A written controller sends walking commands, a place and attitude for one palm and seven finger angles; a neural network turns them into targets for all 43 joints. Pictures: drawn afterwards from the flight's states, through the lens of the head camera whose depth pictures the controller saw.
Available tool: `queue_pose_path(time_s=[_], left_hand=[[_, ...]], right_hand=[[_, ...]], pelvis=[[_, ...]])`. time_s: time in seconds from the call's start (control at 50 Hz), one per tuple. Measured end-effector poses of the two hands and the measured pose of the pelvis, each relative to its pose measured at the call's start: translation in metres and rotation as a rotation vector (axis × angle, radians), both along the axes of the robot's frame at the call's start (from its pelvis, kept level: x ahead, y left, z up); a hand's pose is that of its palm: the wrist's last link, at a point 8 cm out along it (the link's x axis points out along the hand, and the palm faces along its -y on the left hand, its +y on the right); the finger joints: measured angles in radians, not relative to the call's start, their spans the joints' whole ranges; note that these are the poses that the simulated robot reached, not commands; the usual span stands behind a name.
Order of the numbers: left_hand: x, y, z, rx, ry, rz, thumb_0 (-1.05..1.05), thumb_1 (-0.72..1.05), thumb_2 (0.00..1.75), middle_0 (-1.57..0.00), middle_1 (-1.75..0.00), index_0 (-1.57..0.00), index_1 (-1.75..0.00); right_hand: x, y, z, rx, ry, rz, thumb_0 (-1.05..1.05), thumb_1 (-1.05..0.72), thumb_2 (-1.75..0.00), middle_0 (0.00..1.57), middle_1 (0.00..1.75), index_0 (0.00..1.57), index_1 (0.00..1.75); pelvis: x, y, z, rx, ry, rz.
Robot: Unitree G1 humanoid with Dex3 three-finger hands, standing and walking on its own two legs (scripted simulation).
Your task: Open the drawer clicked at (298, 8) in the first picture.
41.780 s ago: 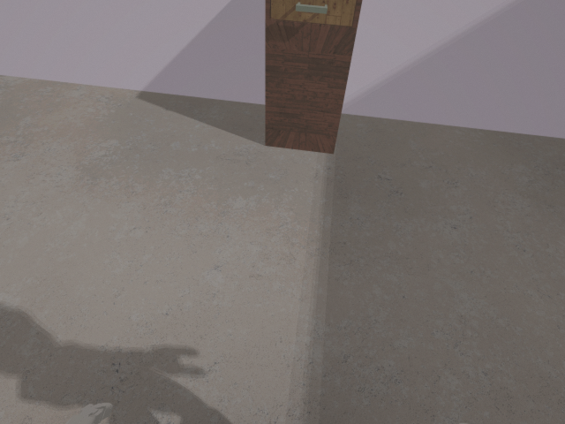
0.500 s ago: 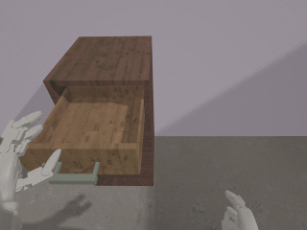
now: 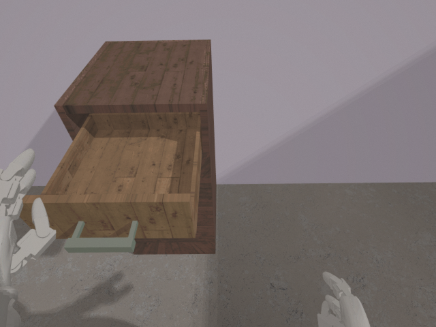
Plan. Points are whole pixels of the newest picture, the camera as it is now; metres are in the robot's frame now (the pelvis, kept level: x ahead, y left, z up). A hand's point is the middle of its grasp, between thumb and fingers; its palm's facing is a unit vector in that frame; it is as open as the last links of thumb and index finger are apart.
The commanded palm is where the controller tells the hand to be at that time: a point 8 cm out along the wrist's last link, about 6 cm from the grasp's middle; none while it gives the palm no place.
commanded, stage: step back with the hand held close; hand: left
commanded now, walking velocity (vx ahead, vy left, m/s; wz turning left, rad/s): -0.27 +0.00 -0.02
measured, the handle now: (104, 235) +0.28 +0.27 +0.00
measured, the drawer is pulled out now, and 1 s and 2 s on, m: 0.30 0.30 0.30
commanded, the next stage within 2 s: stop stepping back and stand still in 1.12 s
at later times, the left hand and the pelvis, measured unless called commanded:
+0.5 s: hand (23, 266) +0.15 +0.26 +0.16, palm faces +0.35 -0.85 -0.39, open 7.4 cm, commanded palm +0.08 +0.31 +0.18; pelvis -0.05 +0.03 -0.02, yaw +0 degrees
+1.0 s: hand out of the picture +0.06 +0.23 +0.17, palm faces +0.22 -0.86 -0.45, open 7.4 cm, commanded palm -0.01 +0.29 +0.18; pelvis -0.16 +0.02 -0.01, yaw -5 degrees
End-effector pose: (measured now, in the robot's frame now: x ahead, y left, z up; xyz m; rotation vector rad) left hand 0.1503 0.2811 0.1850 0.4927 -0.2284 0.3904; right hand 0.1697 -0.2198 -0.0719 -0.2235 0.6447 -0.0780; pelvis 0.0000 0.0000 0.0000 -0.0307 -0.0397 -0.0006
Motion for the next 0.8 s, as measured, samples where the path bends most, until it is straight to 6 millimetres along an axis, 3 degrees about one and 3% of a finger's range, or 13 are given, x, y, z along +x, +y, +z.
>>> queue_pose_path(time_s=[0.18,0.36,0.44,0.6,0.7,0.8], left_hand=[[-0.002,0.009,-0.029,-0.04,0.086,-0.058,0.01,0.89,0.9,-0.21,-0.3,-0.21,-0.3],[-0.015,0.014,-0.001,0.065,-0.06,-0.126,0.01,0.89,0.9,-0.21,-0.3,-0.21,-0.3],[-0.027,0.015,-0.002,0.046,-0.095,-0.129,0.01,0.89,0.9,-0.21,-0.3,-0.21,-0.3],[-0.066,0.041,-0.022,0.004,-0.061,-0.077,0.01,0.89,0.9,-0.21,-0.3,-0.21,-0.3],[-0.089,0.053,-0.004,0.013,-0.077,-0.006,0.01,0.89,0.9,-0.21,-0.3,-0.21,-0.3],[-0.096,0.045,0.005,-0.025,-0.103,-0.03,0.01,0.89,0.9,-0.2,-0.3,-0.21,-0.3]], right_hand=[[-0.034,-0.015,0.001,-0.104,0.118,-0.11,0.01,-0.9,-0.9,0.2,0.3,0.2,0.3],[-0.042,0.004,0.008,-0.065,0.029,-0.081,0.01,-0.9,-0.9,0.2,0.3,0.2,0.3],[-0.048,0.011,0.007,-0.037,0.006,-0.07,0.01,-0.9,-0.9,0.2,0.3,0.2,0.3],[-0.084,0.022,0.007,-0.113,0.057,-0.062,0.01,-0.9,-0.9,0.2,0.3,0.2,0.3],[-0.106,0.04,0.011,-0.094,0.057,-0.041,0.01,-0.9,-0.9,0.2,0.3,0.2,0.3],[-0.119,0.052,0.01,-0.034,0.039,-0.025,0.01,-0.9,-0.9,0.2,0.3,0.2,0.3]], pelvis=[[-0.005,0.016,-0.006,0.017,0.056,-0.007],[-0.024,0.021,-0.012,0.031,0.045,-0.028],[-0.037,0.024,-0.015,0.009,0.051,-0.023],[-0.065,0.04,-0.017,-0.016,0.047,0.006],[-0.077,0.044,-0.005,-0.043,0.07,0.005],[-0.097,0.043,0.0,-0.029,0.092,-0.039]])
